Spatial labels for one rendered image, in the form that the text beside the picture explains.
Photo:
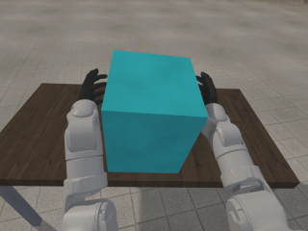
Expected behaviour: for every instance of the robot right hand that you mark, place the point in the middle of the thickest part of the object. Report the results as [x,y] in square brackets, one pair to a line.
[208,89]

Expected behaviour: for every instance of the robot right upper arm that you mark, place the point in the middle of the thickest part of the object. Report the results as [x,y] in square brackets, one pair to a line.
[256,211]

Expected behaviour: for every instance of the robot left forearm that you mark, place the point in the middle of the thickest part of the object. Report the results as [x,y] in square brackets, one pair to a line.
[83,149]

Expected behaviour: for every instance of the carton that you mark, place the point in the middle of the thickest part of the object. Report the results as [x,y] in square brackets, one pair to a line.
[152,112]

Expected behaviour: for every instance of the robot left hand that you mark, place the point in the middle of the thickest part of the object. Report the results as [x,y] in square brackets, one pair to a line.
[88,92]

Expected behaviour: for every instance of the robot right forearm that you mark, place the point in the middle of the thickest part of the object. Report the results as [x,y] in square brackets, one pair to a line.
[238,173]

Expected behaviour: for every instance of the table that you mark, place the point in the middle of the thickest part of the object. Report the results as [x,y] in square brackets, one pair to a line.
[32,150]

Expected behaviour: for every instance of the robot left upper arm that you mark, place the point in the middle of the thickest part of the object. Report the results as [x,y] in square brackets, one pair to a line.
[90,215]

